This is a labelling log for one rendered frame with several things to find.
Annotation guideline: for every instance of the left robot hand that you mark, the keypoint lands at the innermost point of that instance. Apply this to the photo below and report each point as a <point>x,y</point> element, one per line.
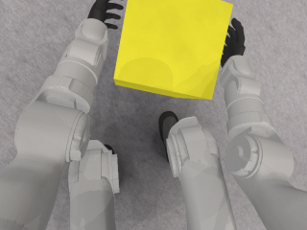
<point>98,11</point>

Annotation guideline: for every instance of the right robot forearm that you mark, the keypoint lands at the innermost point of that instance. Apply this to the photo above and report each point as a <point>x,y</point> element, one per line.
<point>244,104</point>

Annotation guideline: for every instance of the right robot hand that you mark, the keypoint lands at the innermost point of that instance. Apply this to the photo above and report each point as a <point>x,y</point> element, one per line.
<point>235,43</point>

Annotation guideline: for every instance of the robot left foot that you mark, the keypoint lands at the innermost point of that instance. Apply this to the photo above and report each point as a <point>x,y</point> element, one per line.
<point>109,148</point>

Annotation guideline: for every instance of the left robot forearm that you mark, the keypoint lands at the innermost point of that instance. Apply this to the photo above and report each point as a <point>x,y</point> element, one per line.
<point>78,71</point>

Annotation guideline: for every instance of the robot left upper arm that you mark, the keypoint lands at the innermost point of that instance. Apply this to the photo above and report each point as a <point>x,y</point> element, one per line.
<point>49,137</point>

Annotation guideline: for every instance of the robot foot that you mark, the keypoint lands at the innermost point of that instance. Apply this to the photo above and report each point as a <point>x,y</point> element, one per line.
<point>166,120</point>
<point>109,148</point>

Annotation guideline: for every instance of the carton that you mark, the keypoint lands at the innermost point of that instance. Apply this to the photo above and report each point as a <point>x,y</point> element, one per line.
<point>172,47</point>

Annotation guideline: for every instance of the robot right foot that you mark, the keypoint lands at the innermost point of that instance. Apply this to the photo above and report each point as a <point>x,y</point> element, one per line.
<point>166,120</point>

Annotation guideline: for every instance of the robot right upper arm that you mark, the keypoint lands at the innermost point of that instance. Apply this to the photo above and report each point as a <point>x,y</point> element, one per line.
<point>263,167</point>

